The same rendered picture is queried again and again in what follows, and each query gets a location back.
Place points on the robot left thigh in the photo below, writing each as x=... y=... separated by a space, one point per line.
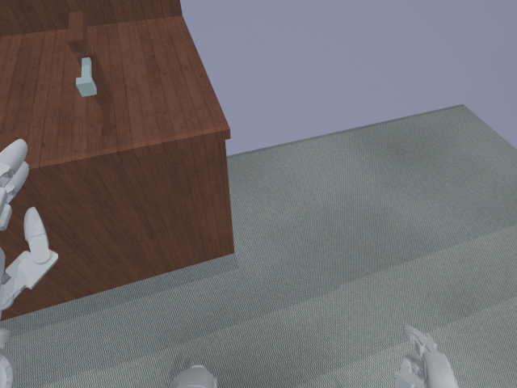
x=194 y=378

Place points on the tap lever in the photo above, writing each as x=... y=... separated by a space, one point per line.
x=85 y=83

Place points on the right robot hand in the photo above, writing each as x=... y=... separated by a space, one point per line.
x=434 y=371

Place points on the left robot hand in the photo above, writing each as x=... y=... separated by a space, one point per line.
x=28 y=269

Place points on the counter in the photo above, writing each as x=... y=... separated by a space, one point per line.
x=130 y=183

